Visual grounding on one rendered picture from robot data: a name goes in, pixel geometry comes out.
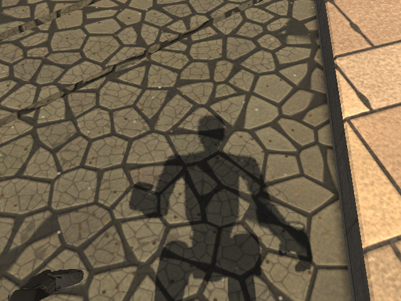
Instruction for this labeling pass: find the left robot hand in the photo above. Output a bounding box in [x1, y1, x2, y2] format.
[8, 269, 84, 301]

